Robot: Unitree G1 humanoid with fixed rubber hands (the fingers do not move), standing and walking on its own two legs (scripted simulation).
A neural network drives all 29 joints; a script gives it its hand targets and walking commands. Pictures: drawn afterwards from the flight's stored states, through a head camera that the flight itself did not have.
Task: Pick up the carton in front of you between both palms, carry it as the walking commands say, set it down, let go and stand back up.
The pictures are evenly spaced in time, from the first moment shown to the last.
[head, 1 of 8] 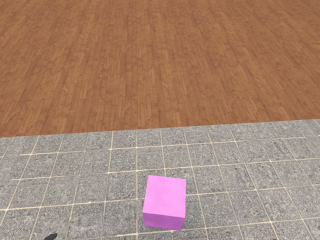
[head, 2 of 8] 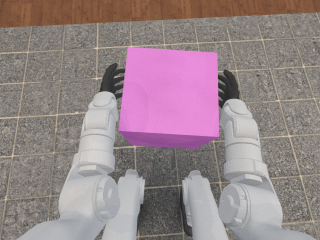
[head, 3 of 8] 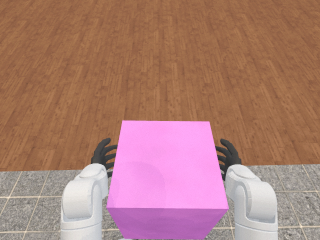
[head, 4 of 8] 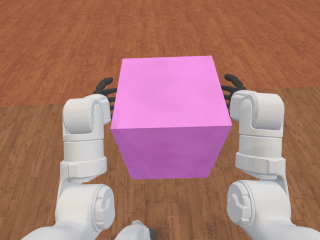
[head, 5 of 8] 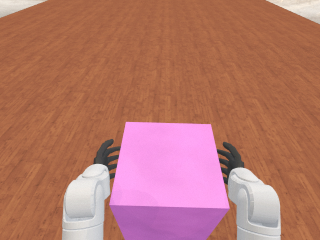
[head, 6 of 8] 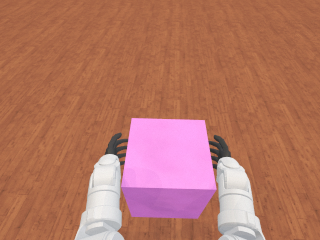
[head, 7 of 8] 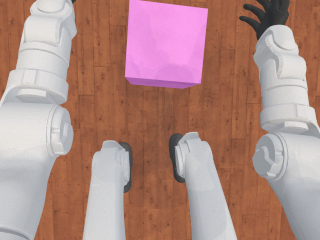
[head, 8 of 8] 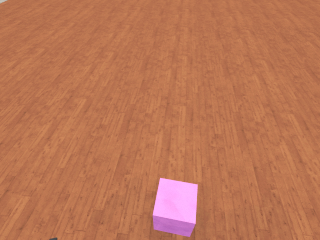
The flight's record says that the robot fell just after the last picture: no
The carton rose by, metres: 1.04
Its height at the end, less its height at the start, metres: +0.30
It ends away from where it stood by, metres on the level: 5.58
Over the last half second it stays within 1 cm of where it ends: yes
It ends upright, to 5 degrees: yes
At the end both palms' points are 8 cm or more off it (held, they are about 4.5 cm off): yes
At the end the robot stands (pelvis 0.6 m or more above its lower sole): yes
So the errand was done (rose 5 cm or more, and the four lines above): yes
